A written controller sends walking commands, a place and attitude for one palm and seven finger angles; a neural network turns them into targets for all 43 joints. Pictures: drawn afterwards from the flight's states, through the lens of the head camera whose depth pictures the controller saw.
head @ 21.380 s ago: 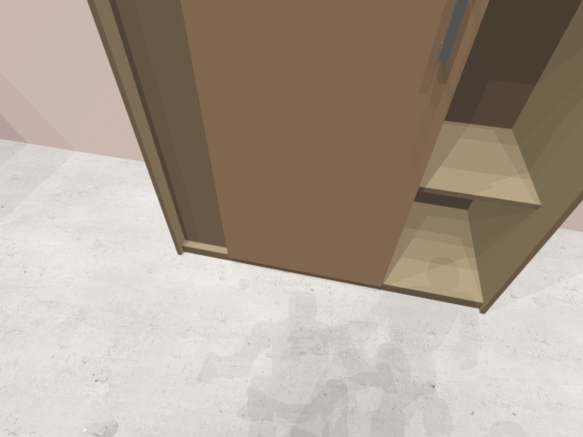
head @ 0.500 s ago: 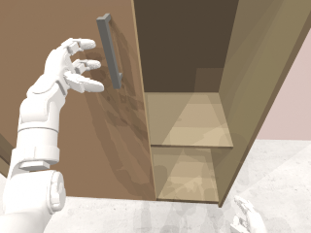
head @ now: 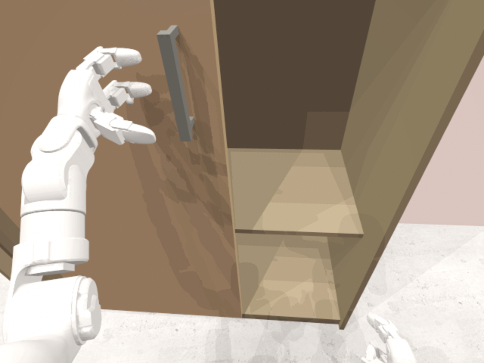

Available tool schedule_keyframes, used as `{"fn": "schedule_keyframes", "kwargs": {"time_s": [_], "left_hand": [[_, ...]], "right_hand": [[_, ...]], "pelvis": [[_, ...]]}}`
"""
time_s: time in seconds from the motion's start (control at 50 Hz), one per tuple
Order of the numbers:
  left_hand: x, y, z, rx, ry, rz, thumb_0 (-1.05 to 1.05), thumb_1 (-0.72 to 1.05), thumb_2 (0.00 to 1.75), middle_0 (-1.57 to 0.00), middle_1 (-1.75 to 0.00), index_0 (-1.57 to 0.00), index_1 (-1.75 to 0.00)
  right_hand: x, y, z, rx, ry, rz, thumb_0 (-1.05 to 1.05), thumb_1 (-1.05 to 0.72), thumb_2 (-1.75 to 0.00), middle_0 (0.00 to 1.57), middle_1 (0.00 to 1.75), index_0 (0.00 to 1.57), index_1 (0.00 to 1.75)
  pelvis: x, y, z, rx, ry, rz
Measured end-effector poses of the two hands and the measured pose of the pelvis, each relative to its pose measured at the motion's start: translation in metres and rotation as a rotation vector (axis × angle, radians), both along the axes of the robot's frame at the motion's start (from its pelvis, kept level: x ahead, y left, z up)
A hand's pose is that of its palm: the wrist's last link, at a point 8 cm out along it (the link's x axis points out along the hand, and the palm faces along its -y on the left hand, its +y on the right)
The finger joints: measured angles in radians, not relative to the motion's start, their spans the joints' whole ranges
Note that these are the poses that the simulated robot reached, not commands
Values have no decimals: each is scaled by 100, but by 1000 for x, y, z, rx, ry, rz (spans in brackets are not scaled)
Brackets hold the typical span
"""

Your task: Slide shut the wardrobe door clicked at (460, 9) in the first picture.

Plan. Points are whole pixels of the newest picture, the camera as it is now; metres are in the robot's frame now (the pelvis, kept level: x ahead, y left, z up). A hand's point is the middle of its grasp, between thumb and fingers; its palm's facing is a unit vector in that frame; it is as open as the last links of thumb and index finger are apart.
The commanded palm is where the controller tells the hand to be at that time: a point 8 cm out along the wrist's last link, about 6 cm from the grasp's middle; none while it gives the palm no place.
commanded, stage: move the hooked fingers beside the handle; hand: left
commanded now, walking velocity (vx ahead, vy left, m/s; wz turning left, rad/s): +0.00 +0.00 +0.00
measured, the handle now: (180, 86) +0.47 +0.13 +0.27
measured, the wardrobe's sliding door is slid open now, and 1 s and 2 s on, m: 0.39 0.39 0.39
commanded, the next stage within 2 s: none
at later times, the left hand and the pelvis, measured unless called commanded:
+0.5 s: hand (129, 104) +0.41 +0.20 +0.27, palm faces +0.06 -1.00 -0.03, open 13.9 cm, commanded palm +0.38 +0.24 +0.27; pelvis -0.01 +0.00 +0.00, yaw +0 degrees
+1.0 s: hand (136, 108) +0.41 +0.19 +0.26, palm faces +0.01 -1.00 -0.03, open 14.0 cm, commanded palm +0.39 +0.23 +0.27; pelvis +0.01 +0.01 +0.00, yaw +0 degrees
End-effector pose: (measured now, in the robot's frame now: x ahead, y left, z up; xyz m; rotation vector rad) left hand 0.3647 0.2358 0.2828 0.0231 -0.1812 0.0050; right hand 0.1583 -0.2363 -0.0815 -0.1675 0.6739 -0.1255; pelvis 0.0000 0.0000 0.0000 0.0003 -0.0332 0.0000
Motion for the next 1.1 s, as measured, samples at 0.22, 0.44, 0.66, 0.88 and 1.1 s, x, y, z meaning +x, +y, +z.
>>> {"fn": "schedule_keyframes", "kwargs": {"time_s": [0.22, 0.44, 0.66, 0.88, 1.1], "left_hand": [[-1, 11, -19, 23, 121, 24, -1, -50, 30, -30, -120, -30, -120], [12, 5, -2, -4, 105, 32, -1, -50, 30, -30, -120, -31, -120], [18, 13, -15, -3, 71, 20, -1, -50, 30, -30, -120, -30, -120], [28, 16, -20, 2, 151, 21, -1, -50, 30, -30, -120, -30, -120], [24, -5, -3, 10, 35, -5, -1, -50, 30, -30, -120, -30, -120]], "right_hand": [[11, 10, 4, 16, -28, 22, 1, -91, -90, 20, 30, 20, 30], [4, 15, 2, 17, -11, 13, 1, -91, -90, 20, 30, 21, 30], [-23, -1, -8, -16, 70, -30, 1, -91, -90, 20, 30, 21, 30], [-15, -4, -8, -7, 55, -48, 1, -91, -90, 20, 30, 20, 30], [8, 9, -2, 7, 7, -3, 1, -91, -90, 20, 30, 20, 30]], "pelvis": [[-4, 3, 0, -1, 7, 7], [-6, 4, 0, -1, 8, 3], [-2, 4, 0, -3, 14, -2], [3, 7, 0, -4, 30, -4], [8, 7, 0, -3, 19, -2]]}}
